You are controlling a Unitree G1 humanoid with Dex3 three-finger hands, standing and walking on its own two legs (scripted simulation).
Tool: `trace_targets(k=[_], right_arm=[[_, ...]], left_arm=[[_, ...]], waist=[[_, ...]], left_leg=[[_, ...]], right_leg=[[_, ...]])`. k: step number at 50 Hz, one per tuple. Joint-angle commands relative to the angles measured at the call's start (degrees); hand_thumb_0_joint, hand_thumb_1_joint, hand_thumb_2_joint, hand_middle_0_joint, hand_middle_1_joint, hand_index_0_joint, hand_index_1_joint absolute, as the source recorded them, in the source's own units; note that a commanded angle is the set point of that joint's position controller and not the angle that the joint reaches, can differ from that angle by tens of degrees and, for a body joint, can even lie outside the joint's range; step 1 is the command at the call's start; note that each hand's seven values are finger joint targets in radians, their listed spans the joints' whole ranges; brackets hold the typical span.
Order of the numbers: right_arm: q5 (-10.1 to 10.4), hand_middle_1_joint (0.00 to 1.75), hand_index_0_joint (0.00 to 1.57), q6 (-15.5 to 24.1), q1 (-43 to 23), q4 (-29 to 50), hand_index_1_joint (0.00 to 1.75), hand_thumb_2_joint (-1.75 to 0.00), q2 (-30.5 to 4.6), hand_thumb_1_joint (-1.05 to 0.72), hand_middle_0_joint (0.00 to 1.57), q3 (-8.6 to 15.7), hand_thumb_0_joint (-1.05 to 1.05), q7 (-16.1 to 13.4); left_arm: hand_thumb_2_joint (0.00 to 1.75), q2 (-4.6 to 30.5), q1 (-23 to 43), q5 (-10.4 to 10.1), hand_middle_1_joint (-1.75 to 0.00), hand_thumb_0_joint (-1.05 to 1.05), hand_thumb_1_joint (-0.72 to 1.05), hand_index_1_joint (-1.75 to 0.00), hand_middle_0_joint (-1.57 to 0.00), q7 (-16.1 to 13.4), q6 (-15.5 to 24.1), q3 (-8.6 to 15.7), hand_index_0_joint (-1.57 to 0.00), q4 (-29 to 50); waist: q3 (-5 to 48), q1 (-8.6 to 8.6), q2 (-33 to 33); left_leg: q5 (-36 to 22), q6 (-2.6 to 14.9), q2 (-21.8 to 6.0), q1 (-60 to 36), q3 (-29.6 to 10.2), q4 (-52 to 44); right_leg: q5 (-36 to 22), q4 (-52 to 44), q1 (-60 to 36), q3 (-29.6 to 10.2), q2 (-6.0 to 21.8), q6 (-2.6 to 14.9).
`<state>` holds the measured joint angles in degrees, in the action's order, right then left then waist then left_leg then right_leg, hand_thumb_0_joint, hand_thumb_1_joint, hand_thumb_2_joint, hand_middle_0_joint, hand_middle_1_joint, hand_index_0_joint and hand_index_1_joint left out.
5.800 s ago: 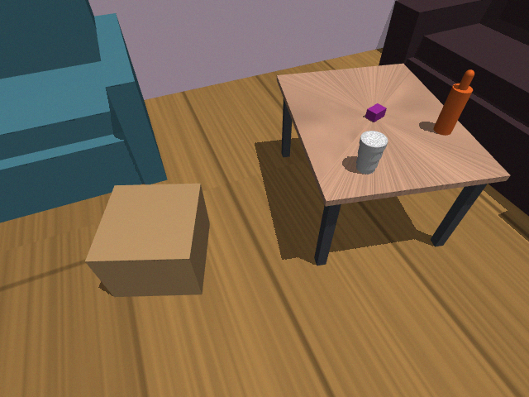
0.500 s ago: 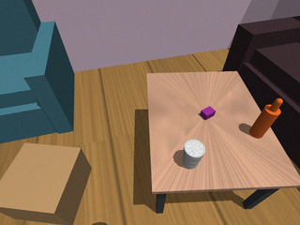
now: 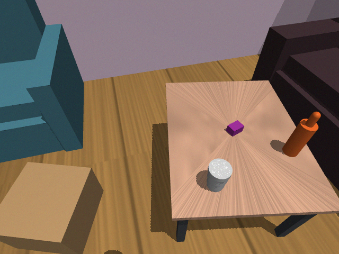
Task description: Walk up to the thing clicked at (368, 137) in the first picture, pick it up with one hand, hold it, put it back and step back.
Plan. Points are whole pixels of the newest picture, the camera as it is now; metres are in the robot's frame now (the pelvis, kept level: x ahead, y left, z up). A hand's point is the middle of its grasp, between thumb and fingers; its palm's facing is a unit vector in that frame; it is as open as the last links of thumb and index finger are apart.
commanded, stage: stand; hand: right
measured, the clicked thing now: (217, 177) +0.45 -0.16 -0.25
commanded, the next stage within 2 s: go down in 0.28 s
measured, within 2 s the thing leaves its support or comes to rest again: neither
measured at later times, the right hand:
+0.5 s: hand out of the picture +0.11 -0.24 -0.15, palm faces +0.04 +0.94 -0.33, open 8.3 cm
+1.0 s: hand out of the picture +0.12 -0.26 -0.15, palm faces +0.05 +0.94 -0.34, open 16.7 cm
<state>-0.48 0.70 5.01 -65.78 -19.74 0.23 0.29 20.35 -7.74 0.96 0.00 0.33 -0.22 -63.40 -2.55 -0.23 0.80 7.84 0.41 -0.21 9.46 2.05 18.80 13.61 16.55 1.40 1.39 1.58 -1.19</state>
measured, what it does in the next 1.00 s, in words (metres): stands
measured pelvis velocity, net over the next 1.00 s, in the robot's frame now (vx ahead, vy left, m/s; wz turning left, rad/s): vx -0.02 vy -0.01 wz -0.03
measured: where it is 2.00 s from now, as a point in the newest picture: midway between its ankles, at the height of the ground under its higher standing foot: outside the picture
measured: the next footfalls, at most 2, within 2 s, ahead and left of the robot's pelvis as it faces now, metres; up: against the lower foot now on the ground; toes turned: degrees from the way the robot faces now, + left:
none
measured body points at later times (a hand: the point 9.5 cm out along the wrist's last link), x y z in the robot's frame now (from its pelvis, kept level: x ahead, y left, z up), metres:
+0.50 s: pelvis -0.01 +0.00 -0.01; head +0.03 +0.01 +0.44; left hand +0.10 +0.29 -0.13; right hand +0.11 -0.29 -0.13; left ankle +0.03 +0.11 -0.75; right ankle -0.05 -0.13 -0.75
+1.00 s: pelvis -0.02 -0.01 -0.03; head +0.03 -0.01 +0.41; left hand +0.14 +0.28 -0.13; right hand +0.12 -0.31 -0.13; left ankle +0.03 +0.11 -0.75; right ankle -0.05 -0.13 -0.75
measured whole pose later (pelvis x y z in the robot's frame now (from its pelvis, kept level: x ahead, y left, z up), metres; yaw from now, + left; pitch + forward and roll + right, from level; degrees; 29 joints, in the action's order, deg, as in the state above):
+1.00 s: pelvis -0.02 -0.01 -0.03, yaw -2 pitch +8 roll +1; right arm -1.0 -16.7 10.1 -31.6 -18.3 6.0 1.7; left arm 16.8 -11.5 0.1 -3.4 7.1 7.1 -38.7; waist 2.2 0.6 1.6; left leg 15.6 -0.2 -1.9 32.1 3.2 39.7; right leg 23.6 42.2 26.6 -0.4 0.7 -0.2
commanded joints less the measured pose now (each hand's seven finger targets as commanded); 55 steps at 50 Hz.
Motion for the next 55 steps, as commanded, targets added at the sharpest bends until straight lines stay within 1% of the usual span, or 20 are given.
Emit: trace_targets(k=[1, 5, 19, 20, 21, 22, 24, 25, 27, 29, 30, 31, 33, 36, 40, 49, 51, 52, 54, 55], right_arm=[[0.09, 0.30, 0.20, 1.11, -2.63, 3.15, 0.30, -0.90, -12.29, -0.90, 0.20, 2.08, 0.00, -0.79], [0.13, 0.30, 0.20, 1.06, -2.24, 3.14, 0.30, -0.90, -12.38, -0.90, 0.20, 2.12, 0.00, -0.77], [0.12, 0.22, 0.12, 1.15, -2.34, 3.42, 0.22, -0.82, -12.64, -0.82, 0.12, 2.27, 0.00, -0.83], [4.91, 0.14, 0.04, 5.44, -22.44, 23.53, 0.14, -0.74, -1.61, -0.74, 0.05, 0.16, 0.00, -1.35], [4.24, 0.06, 0.04, 5.42, -18.23, 25.58, 0.06, -0.66, -6.68, -0.66, 0.05, 1.78, 0.00, -1.81], [4.20, 0.05, 0.05, 3.79, -12.50, 20.19, 0.05, -0.58, -9.62, -0.58, 0.06, 2.21, 0.00, -2.03], [3.33, 0.05, 0.05, -0.91, -5.31, 9.28, 0.05, -0.42, -13.67, -0.42, 0.06, 7.15, 0.00, -2.65], [2.30, 0.04, 0.05, -1.69, -10.68, 12.48, 0.04, -0.34, -14.32, -0.34, 0.07, 7.50, 0.00, -2.81], [0.75, 0.03, 0.06, -3.61, -13.25, 12.82, 0.03, -0.18, -11.84, -0.26, 0.08, 7.30, 0.00, -1.63], [-0.10, 0.03, 0.06, -7.06, 1.54, 13.73, 0.03, -0.14, -12.02, -0.16, 0.09, 10.22, 0.00, -0.21], [-0.05, 0.03, 0.07, -8.59, 2.81, 16.66, 0.03, -0.12, -11.50, -0.13, 0.09, 9.83, 0.00, 0.49], [-0.47, 0.03, 0.07, -9.62, -0.42, 21.68, 0.03, -0.11, -13.87, -0.07, 0.09, 10.19, 0.00, 1.09], [-0.34, 0.03, 0.07, -12.82, 0.04, 24.30, 0.03, -0.09, -11.56, 0.03, 0.09, 9.08, 0.00, 2.62], [-0.73, 0.04, 0.06, -15.20, -5.93, 28.08, 0.04, -0.07, -8.46, 0.19, 0.07, 6.50, 0.00, 2.61], [-1.15, 0.05, 0.05, -15.16, -2.51, 35.57, 0.05, -0.04, -11.10, 0.42, 0.05, 8.97, 0.00, 1.84], [-0.80, 0.05, 0.05, -16.08, 1.80, 45.55, 0.05, -0.01, -11.42, 0.55, 0.05, 10.34, 0.00, 0.31], [-0.50, 0.05, 0.05, -17.54, 5.73, 43.83, 0.05, -0.01, -8.69, 0.57, 0.05, 8.47, 0.00, 0.57], [-0.39, 0.05, 0.05, -17.66, 4.17, 47.66, 0.05, 0.00, -11.24, 0.57, 0.05, 10.17, 0.00, 0.46], [-0.11, 0.05, 0.05, -19.19, 7.04, 45.36, 0.05, 0.00, -8.57, 0.61, 0.05, 8.17, 0.00, 0.81], [-0.16, 0.05, 0.05, -19.55, 5.95, 48.61, 0.05, 0.00, -9.96, 0.61, 0.04, 9.15, 0.00, 0.84]], left_arm=[[0.90, 11.90, 1.00, -0.18, -0.30, 0.00, 0.90, -0.30, -0.20, -0.82, 1.21, 2.20, -0.20, 3.13], [0.90, 12.17, 1.24, -0.24, -0.30, 0.00, 0.90, -0.30, -0.20, -0.71, 1.16, 2.38, -0.20, 3.12], [0.82, 12.03, 0.71, -0.07, -0.22, 0.00, 0.82, -0.22, -0.12, -0.70, 1.25, 2.49, -0.12, 3.23], [0.74, 2.87, 20.81, -5.27, -0.14, 0.00, 0.74, -0.14, -0.04, -1.17, 7.91, 1.74, -0.04, 23.33], [0.66, 6.45, 20.95, -5.37, -0.06, 0.00, 0.66, -0.06, -0.02, -1.93, 9.29, 2.46, -0.01, 25.61], [0.58, 7.66, 14.60, -5.74, -0.04, 0.00, 0.58, -0.05, -0.02, -2.33, 8.75, 2.94, -0.02, 19.77], [0.42, 13.51, 11.25, -5.46, -0.04, 0.00, 0.42, -0.05, -0.02, -3.21, 7.85, 8.31, -0.02, 18.63], [0.34, 13.64, 10.99, -4.88, -0.04, 0.00, 0.34, -0.04, -0.02, -3.66, 7.91, 9.58, -0.02, 18.21], [0.19, 8.97, 7.50, -3.06, -0.05, 0.00, 0.20, -0.04, -0.03, -3.56, 7.45, 8.78, -0.03, 14.82], [0.16, 8.75, -4.05, -2.23, -0.05, 0.00, 0.08, -0.04, -0.03, -3.00, 7.42, 10.84, -0.04, 17.07], [0.14, 8.49, -5.72, -2.37, -0.05, 0.00, 0.02, -0.04, -0.04, -2.72, 7.24, 10.66, -0.04, 19.88], [0.12, 8.52, -5.34, -2.15, -0.05, 0.00, -0.02, -0.04, -0.04, -2.45, 6.71, 10.41, -0.05, 18.85], [0.10, 6.72, -5.86, -2.45, -0.05, 0.00, -0.14, -0.04, -0.05, -1.78, 5.73, 10.20, -0.05, 20.49], [0.09, 6.32, 4.45, -2.48, -0.05, 0.00, -0.29, -0.05, -0.06, -1.46, 6.38, 9.44, -0.05, 26.18], [0.04, 7.72, 2.26, -1.68, -0.06, 0.00, -0.53, -0.06, -0.07, -2.11, 8.05, 10.99, -0.06, 29.43], [0.05, 6.80, -1.63, -1.03, -0.05, 0.00, -0.56, -0.06, -0.06, -4.86, 10.18, 10.79, -0.05, 33.89], [0.05, 6.20, -2.81, -1.12, -0.05, 0.00, -0.56, -0.06, -0.06, -5.26, 10.34, 10.37, -0.05, 34.19], [0.05, 5.81, -2.18, -1.12, -0.05, 0.00, -0.56, -0.06, -0.06, -5.42, 10.34, 9.79, -0.05, 35.28], [0.04, 5.97, -3.65, -1.35, -0.05, 0.00, -0.56, -0.06, -0.06, -5.66, 10.20, 10.05, -0.05, 35.82], [0.04, 6.19, -4.23, -1.37, -0.05, 0.00, -0.55, -0.06, -0.06, -5.67, 10.14, 10.50, -0.05, 36.10]], waist=[[4.37, 0.05, -0.71], [3.87, -0.17, -1.15], [4.81, 0.00, -1.06], [3.25, 1.32, 1.98], [4.81, -0.28, 1.17], [3.00, -0.48, 0.08], [8.16, -0.31, -3.68], [13.64, 0.42, -2.26], [15.27, 0.19, -1.85], [20.24, 0.06, -1.95], [20.56, 0.84, -2.54], [19.72, 0.72, 0.66], [17.13, 1.38, -0.40], [11.46, 0.76, -0.39], [14.18, 0.58, -0.09], [18.47, 0.89, 0.49], [16.21, 1.02, 0.37], [16.75, 0.31, 1.02], [15.04, 1.21, -0.22], [15.57, 0.95, 0.87]], left_leg=[[-12.35, 0.79, -7.79, -5.88, -6.54, -1.32], [-8.48, 0.58, -7.47, -5.60, -6.59, -2.11], [-9.75, 0.86, -7.70, -6.69, -6.84, -1.64], [-4.98, -0.21, -0.97, 1.80, -0.48, 3.04], [-2.05, -0.35, -0.73, -0.38, -0.03, 2.93], [1.20, -0.40, -1.06, 1.37, 0.15, 3.11], [-1.06, -0.90, -1.11, 2.42, 0.32, 6.60], [-3.74, -0.81, -1.41, 0.96, -0.01, 8.15], [-5.18, -0.21, -1.38, 2.21, -0.22, 10.46], [-10.71, 0.07, -1.18, -1.34, 0.32, 12.18], [-12.48, -0.04, -0.93, -1.79, 0.63, 11.25], [-13.46, 0.34, -0.76, -0.36, 0.86, 11.11], [-12.65, 0.31, -0.51, 1.92, 1.17, 10.76], [-2.53, 0.39, -0.41, 8.63, 1.42, 11.73], [0.64, 0.25, -0.90, 8.83, 0.96, 13.08], [-0.07, 0.15, -1.14, 9.99, 0.81, 17.41], [1.52, 0.27, -0.90, 11.47, 1.20, 17.76], [1.87, 0.32, -0.89, 11.33, 1.35, 18.05], [2.36, 0.31, -0.69, 12.51, 1.80, 18.51], [2.30, 0.37, -0.73, 13.08, 1.64, 18.74]], right_leg=[[-9.89, -2.61, 3.93, -4.30, 6.65, 1.80], [-7.26, -2.91, 4.16, -4.75, 6.70, 2.06], [-8.11, -3.01, 4.08, -4.80, 6.82, 2.18], [-7.61, 3.87, 13.24, 0.27, -1.36, 2.00], [-5.95, 3.76, 12.30, -0.19, -0.98, 1.76], [-3.21, 4.84, 14.06, -0.41, -1.29, 1.92], [-4.67, 8.93, 18.04, -0.12, -1.62, 2.30], [-6.75, 10.49, 17.20, -0.17, -1.67, 2.03], [-7.58, 12.55, 19.82, -0.27, -1.86, 1.93], [-10.85, 13.46, 19.45, 0.32, -2.47, 1.68], [-12.23, 12.82, 18.30, 0.34, -2.49, 1.56], [-14.01, 12.54, 17.03, 0.24, -2.61, 1.20], [-14.09, 13.06, 17.90, -0.09, -2.37, 1.46], [-4.97, 14.21, 23.30, -0.76, -1.94, 1.89], [-1.79, 16.10, 24.05, -1.29, -2.08, 2.04], [-2.68, 20.17, 25.67, -1.95, -2.05, 1.78], [-1.50, 20.27, 27.12, -2.21, -1.94, 1.63], [-1.50, 20.42, 27.60, -2.42, -1.88, 1.46], [-1.34, 20.79, 28.56, -2.73, -1.73, 1.42], [-1.25, 21.02, 28.25, -2.62, -1.86, 1.34]])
